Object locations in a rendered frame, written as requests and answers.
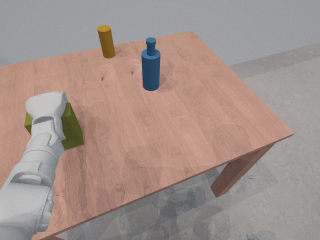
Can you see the robot left forearm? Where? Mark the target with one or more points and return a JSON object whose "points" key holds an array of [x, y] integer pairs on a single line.
{"points": [[40, 159]]}

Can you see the table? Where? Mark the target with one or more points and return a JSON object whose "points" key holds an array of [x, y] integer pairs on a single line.
{"points": [[138, 142]]}

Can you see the robot left upper arm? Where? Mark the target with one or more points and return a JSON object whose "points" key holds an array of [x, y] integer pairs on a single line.
{"points": [[25, 209]]}

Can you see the sponge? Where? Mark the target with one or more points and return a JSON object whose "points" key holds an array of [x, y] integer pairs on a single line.
{"points": [[70, 127]]}

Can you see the left robot hand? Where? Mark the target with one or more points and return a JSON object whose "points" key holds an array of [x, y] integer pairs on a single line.
{"points": [[47, 103]]}

